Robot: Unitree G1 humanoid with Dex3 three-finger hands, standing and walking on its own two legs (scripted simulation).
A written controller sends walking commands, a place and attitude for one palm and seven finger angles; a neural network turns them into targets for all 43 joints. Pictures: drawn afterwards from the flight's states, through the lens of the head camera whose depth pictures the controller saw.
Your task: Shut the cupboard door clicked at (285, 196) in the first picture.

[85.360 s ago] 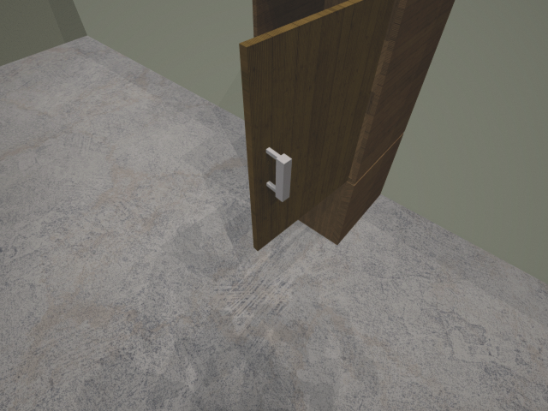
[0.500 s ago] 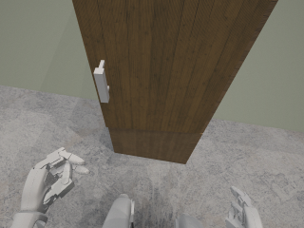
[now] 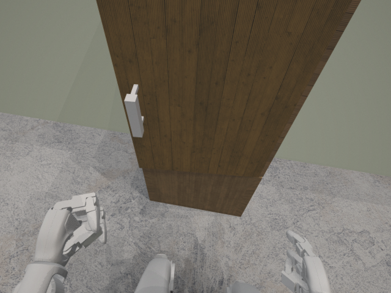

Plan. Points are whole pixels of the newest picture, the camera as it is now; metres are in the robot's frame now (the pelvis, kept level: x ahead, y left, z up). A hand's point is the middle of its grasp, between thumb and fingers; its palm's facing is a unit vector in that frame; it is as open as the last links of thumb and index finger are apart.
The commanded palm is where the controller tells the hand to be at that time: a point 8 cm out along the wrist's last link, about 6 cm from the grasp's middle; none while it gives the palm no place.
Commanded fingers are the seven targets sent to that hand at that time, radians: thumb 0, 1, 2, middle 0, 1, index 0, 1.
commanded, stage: raise the hand and make a fist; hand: left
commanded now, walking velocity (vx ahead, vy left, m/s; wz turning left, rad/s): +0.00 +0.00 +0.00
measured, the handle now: (136, 111) +0.50 +0.19 +0.06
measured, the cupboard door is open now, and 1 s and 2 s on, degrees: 6 6 6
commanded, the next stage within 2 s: bring the fist close to the handle in 0.50 s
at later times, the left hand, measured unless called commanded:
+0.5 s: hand (109, 222) +0.23 +0.17 +0.06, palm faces +0.01 -1.00 -0.04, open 3.1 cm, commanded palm +0.21 +0.23 +0.06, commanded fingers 0.00 0.90 0.90 -1.30 -1.50 -1.30 -1.50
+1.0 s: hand (128, 189) +0.29 +0.16 +0.07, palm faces -0.02 -1.00 -0.02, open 3.1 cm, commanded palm +0.28 +0.21 +0.06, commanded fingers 0.00 0.90 0.90 -1.30 -1.50 -1.30 -1.50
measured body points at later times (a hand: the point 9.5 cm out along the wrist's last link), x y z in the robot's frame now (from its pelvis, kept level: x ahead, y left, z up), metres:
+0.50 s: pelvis +0.01 -0.01 +0.00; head +0.06 -0.01 +0.45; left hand +0.22 +0.23 +0.07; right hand +0.18 -0.25 -0.07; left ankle +0.09 +0.11 -0.64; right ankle +0.00 -0.14 -0.64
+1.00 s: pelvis +0.01 -0.01 +0.01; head +0.06 -0.01 +0.45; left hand +0.29 +0.21 +0.07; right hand +0.17 -0.25 -0.08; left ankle +0.09 +0.11 -0.64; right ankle +0.00 -0.14 -0.64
